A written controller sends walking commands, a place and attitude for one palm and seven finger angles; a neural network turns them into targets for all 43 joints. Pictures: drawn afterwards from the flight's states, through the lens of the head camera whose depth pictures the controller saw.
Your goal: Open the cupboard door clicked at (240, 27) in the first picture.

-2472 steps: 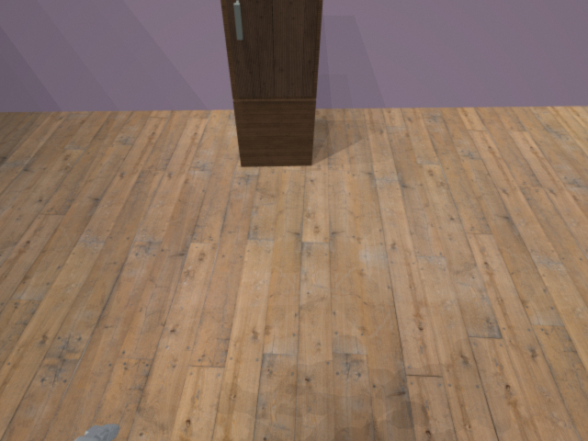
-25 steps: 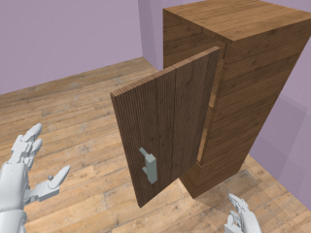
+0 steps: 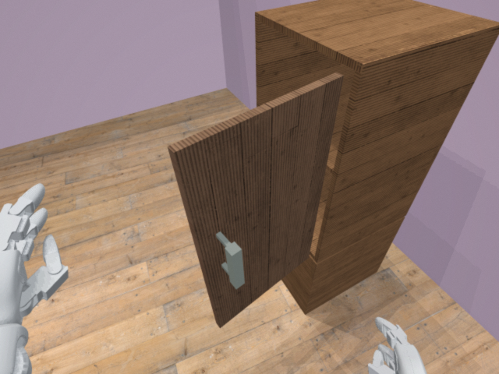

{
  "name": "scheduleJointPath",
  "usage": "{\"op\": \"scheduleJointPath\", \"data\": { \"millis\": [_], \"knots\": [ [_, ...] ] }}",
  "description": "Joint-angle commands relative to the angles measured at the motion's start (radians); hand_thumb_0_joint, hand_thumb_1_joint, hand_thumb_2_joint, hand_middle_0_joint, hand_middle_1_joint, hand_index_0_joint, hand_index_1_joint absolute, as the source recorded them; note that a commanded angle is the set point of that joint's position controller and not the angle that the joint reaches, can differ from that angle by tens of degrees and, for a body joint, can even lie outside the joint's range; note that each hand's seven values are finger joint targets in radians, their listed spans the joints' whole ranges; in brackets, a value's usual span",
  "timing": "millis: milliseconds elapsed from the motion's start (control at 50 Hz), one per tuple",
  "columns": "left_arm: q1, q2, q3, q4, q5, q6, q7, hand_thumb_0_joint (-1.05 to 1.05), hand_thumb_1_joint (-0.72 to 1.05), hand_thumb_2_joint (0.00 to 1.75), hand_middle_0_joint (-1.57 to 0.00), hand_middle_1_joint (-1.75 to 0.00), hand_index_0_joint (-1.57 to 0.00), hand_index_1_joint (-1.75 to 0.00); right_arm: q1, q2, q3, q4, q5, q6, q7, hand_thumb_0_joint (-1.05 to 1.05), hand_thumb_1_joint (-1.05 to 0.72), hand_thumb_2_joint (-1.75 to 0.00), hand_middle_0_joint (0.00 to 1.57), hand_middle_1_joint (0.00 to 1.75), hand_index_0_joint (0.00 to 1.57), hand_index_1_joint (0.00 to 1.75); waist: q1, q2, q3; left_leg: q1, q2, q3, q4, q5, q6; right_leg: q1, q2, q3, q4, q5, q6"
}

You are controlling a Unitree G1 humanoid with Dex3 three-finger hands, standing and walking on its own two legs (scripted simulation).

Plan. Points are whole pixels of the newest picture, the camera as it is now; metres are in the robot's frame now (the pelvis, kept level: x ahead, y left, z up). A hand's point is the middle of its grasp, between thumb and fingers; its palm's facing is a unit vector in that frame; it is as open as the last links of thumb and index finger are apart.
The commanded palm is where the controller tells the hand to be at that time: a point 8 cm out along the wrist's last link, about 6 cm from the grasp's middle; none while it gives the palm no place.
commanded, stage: draw the hand back to the body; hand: left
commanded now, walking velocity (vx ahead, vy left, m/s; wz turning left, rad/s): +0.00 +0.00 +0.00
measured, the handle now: (229, 259) +0.33 +0.09 -0.03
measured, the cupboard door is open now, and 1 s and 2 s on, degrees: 100 100 100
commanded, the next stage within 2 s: step back with the hand held close in 0.02 s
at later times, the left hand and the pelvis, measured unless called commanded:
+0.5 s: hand (55, 277) +0.18 +0.27 +0.14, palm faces +0.33 -0.80 -0.50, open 7.4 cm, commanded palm +0.12 +0.31 +0.17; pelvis -0.03 +0.02 +0.00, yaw -1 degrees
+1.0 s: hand out of the picture +0.10 +0.30 +0.15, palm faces +0.47 -0.75 -0.46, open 7.4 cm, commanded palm +0.04 +0.33 +0.17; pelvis -0.10 +0.03 -0.02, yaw +1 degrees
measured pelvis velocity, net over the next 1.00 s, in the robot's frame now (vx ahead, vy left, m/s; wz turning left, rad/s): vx -0.10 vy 0.03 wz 0.02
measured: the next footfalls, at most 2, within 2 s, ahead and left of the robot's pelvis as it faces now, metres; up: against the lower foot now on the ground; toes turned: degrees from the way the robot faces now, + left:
right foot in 1.46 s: -0.23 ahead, -0.06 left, +0.00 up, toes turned -2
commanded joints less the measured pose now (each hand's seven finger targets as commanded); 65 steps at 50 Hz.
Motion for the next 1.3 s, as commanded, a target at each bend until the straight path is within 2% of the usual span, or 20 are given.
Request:
{"op": "scheduleJointPath", "data": {
  "millis": [0, 100, 120, 140, 160, 200, 280, 360, 440, 680, 820, 880, 940, 1000, 1060, 1100, 1120, 1160, 1200, 1280],
  "knots": [
    [-0.086, 0.191, 0.12, -0.212, 0.003, -0.075, 0.021, 0.0, 0.9, 0.9, -0.2, -0.3, -0.2, -0.3, -0.154, -0.098, -0.035, -0.161, 0.002, -0.063, -0.007, 0.0, -0.9, -0.9, 0.2, 0.3, 0.2, 0.3, 0.005, -0.006, -0.062, 0.015, -0.003, -0.017, -0.055, 0.177, 0.018, -0.042, -0.038, 0.058, -0.08, 0.146, 0.023],
    [-0.091, 0.196, 0.126, -0.196, 0.002, -0.078, 0.018, 0.0, 0.9, 0.9, -0.2, -0.3, -0.2, -0.3, -0.153, -0.1, -0.037, -0.157, 0.001, -0.064, -0.006, 0.0, -0.9, -0.9, 0.2, 0.3, 0.2, 0.3, 0.007, -0.032, -0.053, 0.015, -0.003, -0.019, -0.062, 0.178, 0.02, -0.04, -0.035, 0.058, -0.086, 0.146, 0.025],
    [-0.167, 0.239, 0.158, -0.247, 0.001, -0.086, 0.022, 0.0, 0.9, 0.9, -0.2, -0.3, -0.2, -0.3, -0.161, -0.102, -0.039, -0.156, 0.003, -0.067, -0.007, 0.0, -0.9, -0.9, 0.2, 0.3, 0.2, 0.3, 0.007, -0.012, -0.086, 0.029, -0.004, -0.017, -0.057, 0.178, 0.022, -0.034, -0.038, 0.066, -0.088, 0.15, 0.025],
    [-0.333, 0.402, 0.316, -0.28, 0.023, -0.136, 0.036, 0.0, 0.9, 0.9, -0.2, -0.3, -0.2, -0.3, -0.14, -0.102, -0.019, -0.196, 0.016, -0.047, -0.005, 0.0, -0.9, -0.9, 0.2, 0.3, 0.2, 0.3, -0.037, 0.023, 0.04, -0.062, 0.003, -0.047, -0.039, 0.096, 0.027, -0.139, -0.081, 0.143, -0.138, 0.162, 0.022],
    [-0.146, 0.277, 0.233, -0.161, 0.013, -0.131, 0.019, 0.0, 0.9, 0.9, -0.2, -0.3, -0.2, -0.3, -0.14, -0.103, -0.037, -0.17, 0.006, -0.031, -0.009, 0.0, -0.9, -0.9, 0.2, 0.3, 0.2, 0.3, -0.041, -0.087, 0.001, -0.061, 0.011, -0.058, 0.0, 0.108, 0.03, -0.15, -0.104, 0.144, -0.138, 0.179, 0.024],
    [-0.024, 0.199, 0.155, -0.153, 0.013, -0.121, 0.001, 0.0, 0.9, 0.9, -0.2, -0.3, -0.2, -0.3, -0.137, -0.121, -0.047, -0.19, 0.003, -0.001, 0.001, 0.0, -0.9, -0.9, 0.2, 0.3, 0.2, 0.3, -0.048, -0.07, -0.045, -0.045, 0.014, -0.039, 0.018, 0.156, 0.029, -0.153, -0.114, 0.131, -0.115, 0.236, 0.027],
    [0.05, 0.219, 0.171, -0.222, 0.013, -0.121, 0.012, 0.0, 0.9, 0.9, -0.2, -0.3, -0.2, -0.3, -0.133, -0.126, -0.057, -0.213, 0.004, 0.028, -0.003, 0.0, -0.9, -0.9, 0.2, 0.3, 0.2, 0.3, -0.049, -0.029, -0.167, -0.042, 0.039, -0.037, 0.008, 0.316, 0.022, -0.083, -0.105, 0.094, -0.02, 0.388, 0.035],
    [0.066, 0.267, 0.218, -0.268, 0.012, -0.114, 0.028, 0.0, 0.9, 0.9, -0.2, -0.3, -0.2, -0.3, -0.132, -0.119, -0.065, -0.235, 0.01, 0.055, -0.013, 0.0, -0.9, -0.9, 0.2, 0.3, 0.2, 0.3, -0.051, -0.066, -0.201, -0.075, 0.047, -0.044, 0.022, 0.363, 0.016, -0.065, -0.104, 0.096, 0.026, 0.449, 0.032],
    [0.08, 0.295, 0.246, -0.316, 0.012, -0.119, 0.042, 0.0, 0.9, 0.9, -0.2, -0.3, -0.2, -0.3, -0.137, -0.121, -0.069, -0.248, 0.011, 0.063, -0.019, 0.0, -0.9, -0.9, 0.2, 0.3, 0.2, 0.3, -0.048, -0.015, -0.2, -0.126, 0.055, -0.062, 0.017, 0.351, 0.017, -0.069, -0.1, 0.1, 0.06, 0.42, 0.029],
    [0.075, 0.253, 0.232, -0.341, 0.043, -0.155, 0.058, 0.0, 0.9, 0.9, -0.2, -0.3, -0.2, -0.3, -0.106, -0.142, -0.069, -0.267, 0.008, 0.026, -0.013, 0.0, -0.9, -0.9, 0.2, 0.3, 0.2, 0.3, -0.059, 0.04, -0.092, -0.51, 0.115, -0.157, -0.116, -0.273, 0.071, -0.008, -0.048, 0.114, 0.155, 0.036, 0.039],
    [0.024, 0.249, 0.254, -0.371, 0.067, -0.178, 0.061, 0.0, 0.9, 0.9, -0.2, -0.3, -0.2, -0.3, -0.085, -0.142, -0.071, -0.256, 0.0, -0.014, -0.01, 0.0, -0.9, -0.9, 0.2, 0.3, 0.2, 0.3, -0.058, 0.064, -0.103, -0.664, 0.15, -0.2, -0.127, -0.422, 0.101, 0.075, -0.013, 0.123, 0.295, 0.055, 0.045],
    [0.011, 0.247, 0.25, -0.368, 0.065, -0.183, 0.06, 0.0, 0.9, 0.9, -0.2, -0.3, -0.2, -0.3, -0.073, -0.136, -0.071, -0.247, -0.003, -0.021, -0.008, 0.0, -0.9, -0.9, 0.2, 0.3, 0.2, 0.3, -0.067, -0.017, -0.076, -0.634, 0.105, -0.167, -0.045, -0.42, 0.081, -0.016, -0.047, 0.18, 0.208, -0.023, 0.028],
    [-0.023, 0.27, 0.248, -0.384, 0.056, -0.188, 0.067, 0.0, 0.9, 0.9, -0.2, -0.3, -0.2, -0.3, -0.07, -0.132, -0.074, -0.222, -0.009, -0.023, -0.003, 0.0, -0.9, -0.9, 0.2, 0.3, 0.2, 0.3, -0.075, -0.087, -0.053, -0.431, 0.019, -0.101, 0.149, -0.316, 0.032, -0.294, -0.14, 0.296, 0.0, -0.204, -0.022],
    [-0.007, 0.269, 0.228, -0.367, 0.038, -0.188, 0.078, 0.0, 0.9, 0.9, -0.2, -0.3, -0.2, -0.3, -0.052, -0.109, -0.067, -0.19, -0.002, -0.006, 0.004, 0.0, -0.9, -0.9, 0.2, 0.3, 0.2, 0.3, -0.089, -0.16, -0.097, -0.218, -0.03, -0.058, 0.296, -0.172, -0.003, -0.473, -0.217, 0.263, -0.075, -0.209, -0.053],
    [0.032, 0.298, 0.264, -0.399, 0.032, -0.196, 0.082, 0.0, 0.9, 0.9, -0.2, -0.3, -0.2, -0.3, -0.078, -0.121, -0.064, -0.201, 0.0, 0.004, -0.006, 0.0, -0.9, -0.9, 0.2, 0.3, 0.2, 0.3, -0.084, -0.007, -0.088, -0.308, 0.049, -0.18, 0.052, -0.251, 0.028, -0.4, -0.109, 0.142, 0.071, -0.189, 0.005],
    [0.048, 0.295, 0.304, -0.436, 0.047, -0.206, 0.073, 0.0, 0.9, 0.9, -0.2, -0.3, -0.2, -0.3, -0.116, -0.149, -0.071, -0.229, -0.01, -0.014, -0.011, 0.0, -0.9, -0.9, 0.2, 0.3, 0.2, 0.3, -0.059, 0.299, -0.12, -0.691, 0.279, -0.469, -0.328, -0.576, 0.129, -0.025, 0.077, 0.055, 0.547, -0.123, 0.061],
    [0.024, 0.318, 0.321, -0.459, 0.052, -0.209, 0.071, 0.0, 0.9, 0.9, -0.2, -0.3, -0.2, -0.3, -0.102, -0.118, -0.077, -0.22, -0.021, -0.029, -0.01, 0.0, -0.9, -0.9, 0.2, 0.3, 0.2, 0.3, -0.065, 0.229, -0.14, -0.663, 0.324, -0.511, -0.366, -0.505, 0.157, -0.049, 0.086, 0.096, 0.727, -0.178, 0.051],
    [0.069, 0.301, 0.312, -0.396, 0.037, -0.205, 0.072, 0.0, 0.9, 0.9, -0.2, -0.3, -0.2, -0.3, -0.106, -0.107, -0.088, -0.198, -0.02, -0.05, 0.003, 0.0, -0.9, -0.9, 0.2, 0.3, 0.2, 0.3, -0.055, 0.065, -0.157, -0.468, 0.304, -0.431, -0.25, -0.3, 0.163, -0.201, 0.066, 0.14, 0.766, -0.242, 0.041],
    [0.113, 0.26, 0.268, -0.399, 0.019, -0.191, 0.076, 0.0, 0.9, 0.9, -0.2, -0.3, -0.2, -0.3, -0.099, -0.1, -0.081, -0.176, -0.019, -0.061, 0.015, 0.0, -0.9, -0.9, 0.2, 0.3, 0.2, 0.3, -0.052, 0.083, -0.18, -0.304, 0.258, -0.332, -0.227, -0.174, 0.135, -0.275, 0.043, 0.1, 0.663, -0.269, 0.038],
    [0.055, 0.245, 0.201, -0.422, 0.006, -0.174, 0.07, 0.0, 0.9, 0.9, -0.2, -0.3, -0.2, -0.3, -0.089, -0.102, -0.065, -0.134, -0.027, -0.073, 0.016, 0.0, -0.9, -0.9, 0.2, 0.3, 0.2, 0.3, -0.059, 0.166, -0.217, -0.142, 0.216, -0.256, -0.28, -0.084, 0.077, -0.228, 0.059, 0.049, 0.377, -0.32, 0.026]
  ]
}}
